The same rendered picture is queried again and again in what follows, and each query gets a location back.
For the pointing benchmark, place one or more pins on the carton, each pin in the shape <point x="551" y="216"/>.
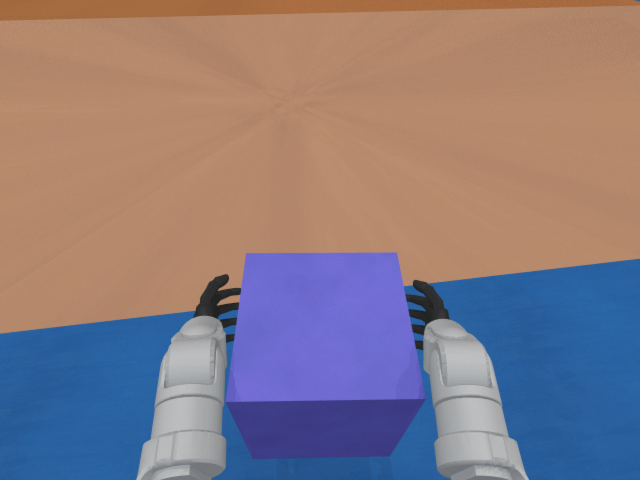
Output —
<point x="324" y="362"/>

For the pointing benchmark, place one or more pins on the robot left hand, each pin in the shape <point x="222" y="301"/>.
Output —
<point x="211" y="297"/>

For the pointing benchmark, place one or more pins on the robot right hand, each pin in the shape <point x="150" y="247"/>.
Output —
<point x="433" y="305"/>

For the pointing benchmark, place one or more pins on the robot left forearm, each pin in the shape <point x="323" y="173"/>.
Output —
<point x="186" y="439"/>

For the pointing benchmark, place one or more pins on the robot right forearm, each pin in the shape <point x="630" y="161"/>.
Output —
<point x="473" y="441"/>

